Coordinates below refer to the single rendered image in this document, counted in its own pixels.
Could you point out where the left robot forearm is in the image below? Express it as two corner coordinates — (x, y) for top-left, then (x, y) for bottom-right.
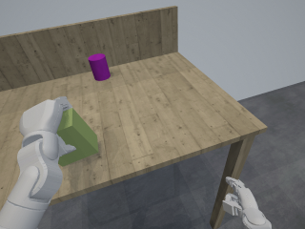
(0, 131), (63, 229)

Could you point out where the right robot hand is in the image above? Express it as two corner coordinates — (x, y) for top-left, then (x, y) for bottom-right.
(222, 177), (259, 219)

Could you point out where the table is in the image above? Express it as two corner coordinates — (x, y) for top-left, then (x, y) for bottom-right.
(0, 6), (268, 229)

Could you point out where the left robot hand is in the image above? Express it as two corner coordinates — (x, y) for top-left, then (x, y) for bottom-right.
(19, 96), (76, 157)

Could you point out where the sponge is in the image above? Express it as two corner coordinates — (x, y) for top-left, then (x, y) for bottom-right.
(57, 108), (99, 167)

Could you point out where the right robot forearm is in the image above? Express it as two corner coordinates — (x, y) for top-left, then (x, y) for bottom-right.
(241, 207), (272, 229)

